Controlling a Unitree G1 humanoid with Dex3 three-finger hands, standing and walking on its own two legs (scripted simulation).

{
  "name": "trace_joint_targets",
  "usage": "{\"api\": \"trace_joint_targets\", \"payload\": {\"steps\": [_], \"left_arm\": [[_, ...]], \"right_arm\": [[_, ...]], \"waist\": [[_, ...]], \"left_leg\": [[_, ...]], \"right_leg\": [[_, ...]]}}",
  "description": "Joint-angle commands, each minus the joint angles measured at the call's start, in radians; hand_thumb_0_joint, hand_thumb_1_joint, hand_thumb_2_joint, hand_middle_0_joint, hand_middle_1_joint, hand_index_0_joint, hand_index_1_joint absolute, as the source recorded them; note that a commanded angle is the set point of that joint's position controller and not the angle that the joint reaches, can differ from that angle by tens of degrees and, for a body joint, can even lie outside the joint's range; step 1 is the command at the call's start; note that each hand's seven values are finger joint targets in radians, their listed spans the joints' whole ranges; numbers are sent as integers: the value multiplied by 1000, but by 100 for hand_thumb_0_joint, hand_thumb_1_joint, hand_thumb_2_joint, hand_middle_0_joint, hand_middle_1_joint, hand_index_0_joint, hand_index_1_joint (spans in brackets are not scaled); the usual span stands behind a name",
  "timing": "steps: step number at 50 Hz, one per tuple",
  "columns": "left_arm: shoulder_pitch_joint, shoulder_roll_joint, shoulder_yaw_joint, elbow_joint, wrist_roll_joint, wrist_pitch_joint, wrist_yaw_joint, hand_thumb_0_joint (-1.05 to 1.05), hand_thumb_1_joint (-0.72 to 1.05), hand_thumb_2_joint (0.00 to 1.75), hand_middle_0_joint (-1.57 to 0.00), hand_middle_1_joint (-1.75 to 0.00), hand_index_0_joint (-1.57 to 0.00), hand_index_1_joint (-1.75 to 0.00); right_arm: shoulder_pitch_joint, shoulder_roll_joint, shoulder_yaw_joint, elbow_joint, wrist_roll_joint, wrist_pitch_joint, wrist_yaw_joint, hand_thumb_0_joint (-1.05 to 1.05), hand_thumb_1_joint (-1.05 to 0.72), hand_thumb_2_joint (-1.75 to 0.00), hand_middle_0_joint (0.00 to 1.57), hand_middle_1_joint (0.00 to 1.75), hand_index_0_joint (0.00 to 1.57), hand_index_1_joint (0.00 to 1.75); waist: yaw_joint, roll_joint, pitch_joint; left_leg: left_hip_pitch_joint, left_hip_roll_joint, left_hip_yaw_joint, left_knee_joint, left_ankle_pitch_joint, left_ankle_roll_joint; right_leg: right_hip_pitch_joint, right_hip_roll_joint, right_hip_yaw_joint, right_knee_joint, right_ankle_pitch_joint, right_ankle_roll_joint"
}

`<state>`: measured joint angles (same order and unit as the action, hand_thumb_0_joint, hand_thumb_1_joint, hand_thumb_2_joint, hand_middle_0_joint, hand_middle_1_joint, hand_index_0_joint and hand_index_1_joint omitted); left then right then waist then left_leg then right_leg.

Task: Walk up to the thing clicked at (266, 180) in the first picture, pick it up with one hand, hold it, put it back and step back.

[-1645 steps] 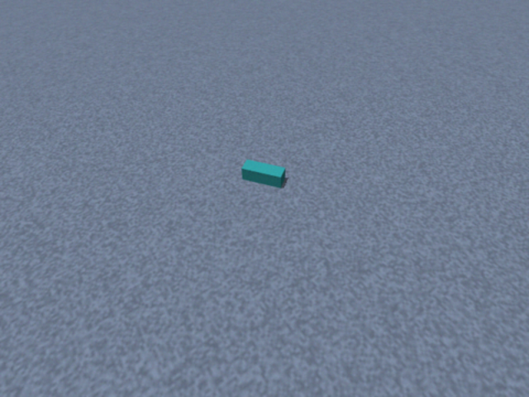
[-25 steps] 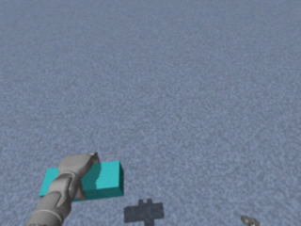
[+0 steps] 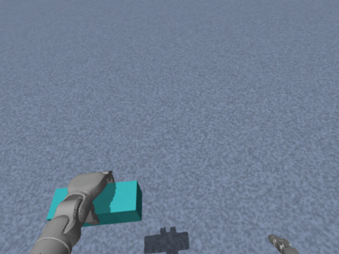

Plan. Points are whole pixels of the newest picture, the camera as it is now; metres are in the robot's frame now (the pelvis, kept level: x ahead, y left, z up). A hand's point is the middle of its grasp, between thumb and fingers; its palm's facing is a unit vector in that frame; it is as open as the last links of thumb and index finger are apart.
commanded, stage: hold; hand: left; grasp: from above
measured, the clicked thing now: (98, 204) +0.30 +0.23 -0.08
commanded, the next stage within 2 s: crouch in 0.78 s
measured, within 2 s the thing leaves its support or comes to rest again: neither
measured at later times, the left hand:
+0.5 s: hand (91, 199) +0.29 +0.23 -0.03, palm faces -0.46 -0.06 -0.88, open 11.2 cm
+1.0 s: hand (93, 195) +0.31 +0.22 -0.03, palm faces -0.45 -0.06 -0.89, open 11.2 cm
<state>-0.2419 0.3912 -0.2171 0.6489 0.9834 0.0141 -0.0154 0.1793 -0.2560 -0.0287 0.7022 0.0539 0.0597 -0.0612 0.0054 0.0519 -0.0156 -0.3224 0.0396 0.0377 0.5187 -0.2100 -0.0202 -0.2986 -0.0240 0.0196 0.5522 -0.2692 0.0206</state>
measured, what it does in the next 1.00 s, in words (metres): stands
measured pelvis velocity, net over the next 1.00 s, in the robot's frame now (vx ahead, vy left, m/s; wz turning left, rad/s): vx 0.01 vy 0.00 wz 0.00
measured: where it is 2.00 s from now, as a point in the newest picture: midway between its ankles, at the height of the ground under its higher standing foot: outside the picture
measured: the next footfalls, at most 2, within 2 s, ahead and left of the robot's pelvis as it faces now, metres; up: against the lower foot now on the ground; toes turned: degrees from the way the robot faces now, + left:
none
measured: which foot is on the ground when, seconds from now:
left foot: down 0.00-1.00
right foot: down 0.00-1.00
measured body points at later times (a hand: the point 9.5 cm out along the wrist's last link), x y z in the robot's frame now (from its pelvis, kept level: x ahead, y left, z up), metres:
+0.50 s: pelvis +0.00 +0.01 +0.00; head +0.01 -0.02 +0.45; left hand +0.31 +0.23 +0.02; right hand +0.16 -0.24 -0.11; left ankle +0.04 +0.14 -0.73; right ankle +0.01 -0.13 -0.73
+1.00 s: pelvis +0.01 +0.00 +0.01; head +0.01 -0.02 +0.46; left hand +0.32 +0.23 +0.02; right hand +0.16 -0.25 -0.11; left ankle +0.04 +0.14 -0.73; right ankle +0.01 -0.13 -0.73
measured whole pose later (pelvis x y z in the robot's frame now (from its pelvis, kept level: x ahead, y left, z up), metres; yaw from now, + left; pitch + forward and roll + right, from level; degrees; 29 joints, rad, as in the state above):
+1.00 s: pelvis +0.01 +0.00 +0.01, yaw +0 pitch +0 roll +0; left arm -0.26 0.39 -0.22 0.65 0.99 0.00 -0.05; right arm 0.17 -0.25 -0.03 0.70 0.06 0.08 -0.07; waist 0.01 0.05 -0.01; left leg -0.26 0.03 0.04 0.46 -0.20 -0.02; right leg -0.24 -0.03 0.02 0.48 -0.25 0.03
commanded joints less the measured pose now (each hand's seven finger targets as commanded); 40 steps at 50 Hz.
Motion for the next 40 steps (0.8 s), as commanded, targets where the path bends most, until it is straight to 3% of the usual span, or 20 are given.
{"api": "trace_joint_targets", "payload": {"steps": [1, 3, 5, 8, 12, 14, 17, 20, 22, 23, 25, 29, 30, 32, 35, 36, 40], "left_arm": [[-351, 218, 102, -202, 4, 2, 29, 0, 60, 103, -81, -116, -88, -109], [-367, 251, 124, -232, 1, -2, 21, 0, 59, 104, -81, -116, -88, -109], [-383, 224, 100, -230, 0, -3, 13, 0, 58, 105, -81, -116, -87, -109], [-361, 246, 124, -211, -3, -4, 7, 0, 57, 105, -81, -115, -87, -108], [-386, 230, 106, -237, -5, -11, -5, 0, 57, 102, -80, -114, -86, -108], [-349, 244, 125, -205, -2, -13, -5, 0, 56, 101, -78, -115, -85, -108], [-384, 217, 95, -235, -2, -19, -12, 0, 55, 101, -77, -115, -84, -107], [-363, 240, 118, -251, -1, -23, -6, 0, 56, 104, -79, -114, -86, -108], [-398, 248, 123, -237, 3, -25, 0, 0, 58, 104, -80, -116, -87, -109], [-415, 229, 103, -251, 2, -25, 3, 0, 58, 103, -81, -113, -87, -107], [-394, 263, 143, -226, 9, -22, 22, 0, 57, 103, -81, -112, -87, -106], [-397, 212, 98, -220, 6, -13, 28, 0, 57, 103, -81, -112, -87, -106], [-369, 208, 99, -200, 4, -10, 26, 0, 57, 102, -80, -112, -87, -106], [-365, 254, 139, -219, 6, -9, 18, 0, 54, 104, -80, -110, -85, -104], [-380, 222, 96, -221, 4, -11, -2, 0, 57, 103, -82, -111, -87, -105], [-369, 239, 120, -213, 2, -10, -2, 0, 57, 102, -82, -109, -88, -103], [-379, 224, 106, -240, -1, -14, -7, 0, 54, 99, -78, -110, -85, -103]], "right_arm": [[-106, -119, -34, -141, 3, -41, -8, 0, -90, -90, 20, 30, 20, 30], [-110, -120, -35, -141, 4, -42, -10, 0, -90, -90, 20, 30, 20, 30], [-111, -116, -33, -139, 4, -42, -12, 0, -90, -90, 20, 30, 20, 30], [-113, -117, -30, -140, 5, -42, -14, 0, -90, -90, 20, 30, 20, 30], [-117, -114, -27, -144, 4, -44, -13, 0, -90, -90, 20, 30, 20, 30], [-118, -116, -28, -147, 4, -41, -14, 0, -90, -90, 20, 30, 20, 30], [-104, -117, -30, -144, 2, -43, -12, 0, -90, -90, 20, 30, 20, 30], [-107, -116, -35, -152, 5, -40, -12, 0, -90, -90, 20, 30, 20, 30], [-104, -114, -32, -143, 2, -40, -12, 0, -90, -90, 20, 30, 20, 30], [-107, -117, -33, -146, 2, -40, -12, 0, -90, -90, 20, 30, 20, 30], [-100, -120, -34, -137, 2, -39, -14, 0, -90, -90, 20, 30, 20, 30], [-108, -113, -33, -135, 2, -39, -11, 0, -90, -90, 20, 30, 20, 30], [-106, -117, -35, -135, 2, -39, -10, 0, -90, -90, 20, 30, 20, 30], [-105, -118, -41, -138, 5, -35, -10, 0, -90, -90, 20, 30, 20, 30], [-102, -117, -40, -138, 2, -33, -10, 0, -90, -90, 20, 30, 20, 30], [-102, -119, -41, -140, 5, -32, -11, 0, -90, -90, 20, 30, 20, 30], [-95, -117, -41, -142, 5, -30, -12, 0, -90, -90, 20, 30, 20, 30]], "waist": [[0, -45, -235], [10, -26, -251], [-2, -32, -248], [5, -33, -225], [5, -21, -218], [10, -27, -200], [-4, -9, -237], [15, -9, -261], [5, -6, -258], [0, -6, -272], [7, 3, -261], [2, -23, -239], [1, -30, -230], [17, -17, -259], [0, -40, -247], [11, -34, -254], [6, -29, -262]], "left_leg": [[161, -47, 10, -66, 79, 33], [173, -46, 9, -71, 92, 31], [185, -44, 10, -74, 104, 32], [180, -45, 13, -81, 96, 32], [182, -41, 7, -95, 87, 30], [174, -43, 11, -96, 84, 30], [203, -39, 12, -94, 113, 29], [209, -43, 12, -91, 145, 29], [211, -41, 10, -91, 148, 29], [227, -40, 9, -91, 157, 28], [218, -42, 13, -89, 161, 27], [211, -39, 9, -94, 151, 28], [204, -42, 13, -94, 141, 29], [212, -45, 17, -90, 173, 31], [216, -43, 14, -88, 177, 35], [218, -45, 16, -88, 189, 35], [230, -44, 17, -90, 201, 33]], "right_leg": [[16, 46, -8, -119, 88, -14], [30, 48, -12, -120, 97, -15], [19, 50, -12, -123, 112, -15], [25, 49, -13, -134, 100, -16], [24, 53, -17, -134, 89, -21], [23, 53, -17, -144, 82, -20], [25, 54, -16, -131, 116, -22], [53, 51, -18, -133, 143, -22], [49, 52, -20, -133, 148, -21], [53, 54, -20, -132, 156, -21], [49, 53, -18, -134, 159, -21], [45, 54, -24, -141, 151, -19], [48, 50, -21, -146, 145, -18], [66, 46, -18, -143, 176, -18], [63, 47, -19, -145, 188, -15], [68, 46, -17, -142, 199, -15], [70, 47, -21, -144, 208, -18]]}}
